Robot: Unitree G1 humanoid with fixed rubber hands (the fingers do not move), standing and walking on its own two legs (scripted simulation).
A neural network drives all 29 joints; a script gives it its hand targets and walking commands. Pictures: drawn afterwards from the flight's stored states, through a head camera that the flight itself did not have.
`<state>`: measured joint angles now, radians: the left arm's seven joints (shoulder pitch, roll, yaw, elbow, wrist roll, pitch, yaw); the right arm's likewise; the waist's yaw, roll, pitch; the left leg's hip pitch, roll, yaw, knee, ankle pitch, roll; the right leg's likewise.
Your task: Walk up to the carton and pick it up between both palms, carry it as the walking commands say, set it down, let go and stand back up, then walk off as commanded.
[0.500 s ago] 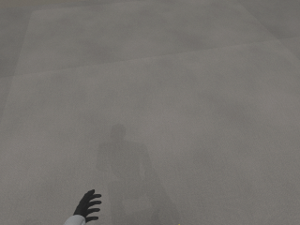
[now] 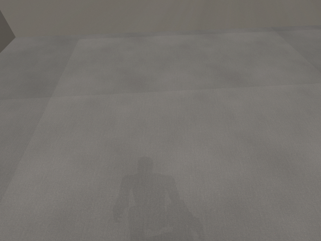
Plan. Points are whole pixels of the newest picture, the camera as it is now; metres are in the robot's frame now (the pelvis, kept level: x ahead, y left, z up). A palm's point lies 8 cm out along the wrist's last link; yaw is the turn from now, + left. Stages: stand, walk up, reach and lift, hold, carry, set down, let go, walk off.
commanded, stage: walk off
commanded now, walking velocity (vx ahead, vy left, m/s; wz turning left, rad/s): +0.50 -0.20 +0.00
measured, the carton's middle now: out of the picture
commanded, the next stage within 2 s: stand in 1.90 s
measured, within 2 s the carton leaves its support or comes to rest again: neither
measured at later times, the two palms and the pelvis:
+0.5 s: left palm out of the picture +0.03 +0.20 -0.14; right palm (264, 220) +0.21 -0.28 -0.14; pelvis +0.10 -0.04 -0.01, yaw +0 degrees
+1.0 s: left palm (112, 210) +0.26 +0.16 -0.13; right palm (267, 190) +0.29 -0.33 -0.14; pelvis +0.25 -0.08 +0.00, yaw +0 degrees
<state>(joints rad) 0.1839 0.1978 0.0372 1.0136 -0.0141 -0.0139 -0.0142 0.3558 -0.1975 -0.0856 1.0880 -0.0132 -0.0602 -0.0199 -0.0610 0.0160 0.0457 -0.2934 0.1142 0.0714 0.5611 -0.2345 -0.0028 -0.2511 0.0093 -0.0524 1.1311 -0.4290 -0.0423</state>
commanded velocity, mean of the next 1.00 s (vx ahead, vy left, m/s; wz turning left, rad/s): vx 0.50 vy -0.20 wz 0.00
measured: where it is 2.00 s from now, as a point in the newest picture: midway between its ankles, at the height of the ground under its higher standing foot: (174, 201)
